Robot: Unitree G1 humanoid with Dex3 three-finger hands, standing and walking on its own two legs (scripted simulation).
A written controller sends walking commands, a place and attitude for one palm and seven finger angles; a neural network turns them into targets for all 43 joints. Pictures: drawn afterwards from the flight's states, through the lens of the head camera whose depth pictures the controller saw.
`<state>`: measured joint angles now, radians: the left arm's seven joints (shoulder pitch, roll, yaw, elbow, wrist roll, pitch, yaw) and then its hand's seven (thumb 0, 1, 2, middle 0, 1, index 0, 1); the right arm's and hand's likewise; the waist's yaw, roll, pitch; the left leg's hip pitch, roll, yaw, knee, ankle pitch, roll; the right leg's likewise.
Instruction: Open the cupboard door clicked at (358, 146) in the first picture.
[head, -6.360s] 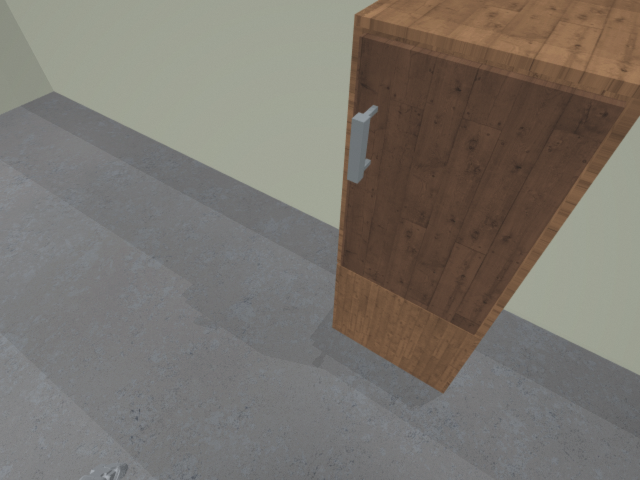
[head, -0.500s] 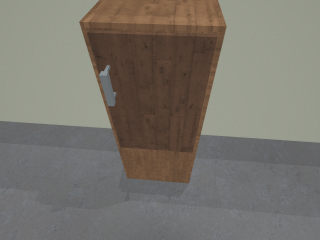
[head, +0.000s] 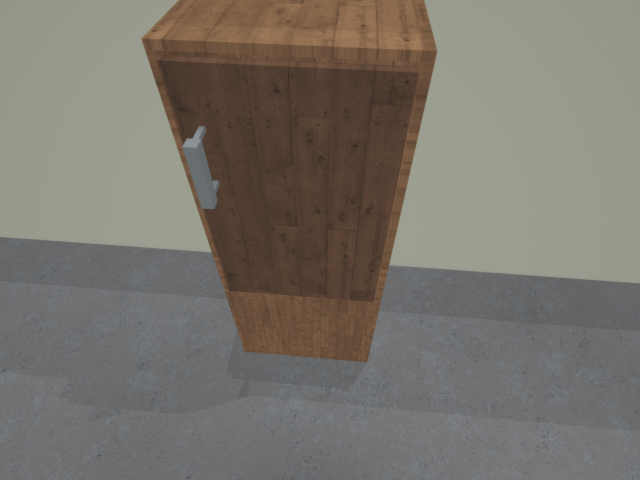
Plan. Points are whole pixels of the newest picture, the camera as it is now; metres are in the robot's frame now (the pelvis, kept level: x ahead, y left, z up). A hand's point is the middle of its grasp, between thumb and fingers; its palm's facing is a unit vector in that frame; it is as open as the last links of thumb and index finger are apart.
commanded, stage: look again from close up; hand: left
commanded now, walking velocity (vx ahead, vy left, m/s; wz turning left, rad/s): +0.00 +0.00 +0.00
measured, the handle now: (205, 168) +0.58 +0.23 +0.06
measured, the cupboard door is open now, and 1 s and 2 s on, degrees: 0 0 0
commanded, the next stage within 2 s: raise the hand with hooked fingers in 0.58 s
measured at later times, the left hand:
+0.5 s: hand out of the picture +0.02 +0.16 -0.18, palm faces +0.02 -0.98 -0.18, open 7.3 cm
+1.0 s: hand (197, 391) +0.22 +0.17 -0.01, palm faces -0.05 -1.00 -0.01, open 8.0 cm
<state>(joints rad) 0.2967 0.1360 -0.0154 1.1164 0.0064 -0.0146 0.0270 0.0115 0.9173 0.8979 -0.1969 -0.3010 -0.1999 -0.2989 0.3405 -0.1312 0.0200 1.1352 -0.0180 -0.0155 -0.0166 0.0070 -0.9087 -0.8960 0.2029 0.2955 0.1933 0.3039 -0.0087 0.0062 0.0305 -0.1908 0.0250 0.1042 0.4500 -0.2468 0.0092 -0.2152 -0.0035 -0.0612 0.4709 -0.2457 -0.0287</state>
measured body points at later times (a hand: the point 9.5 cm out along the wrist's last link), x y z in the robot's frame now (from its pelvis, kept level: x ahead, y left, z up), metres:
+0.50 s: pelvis +0.03 +0.00 +0.00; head +0.05 +0.00 +0.45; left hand +0.02 +0.22 -0.16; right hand +0.02 -0.22 -0.16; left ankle +0.00 +0.11 -0.74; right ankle +0.01 -0.10 -0.74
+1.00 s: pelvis +0.01 +0.00 -0.05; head +0.04 +0.00 +0.40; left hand +0.22 +0.22 -0.01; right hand +0.21 -0.26 -0.10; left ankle +0.00 +0.11 -0.74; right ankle +0.01 -0.10 -0.74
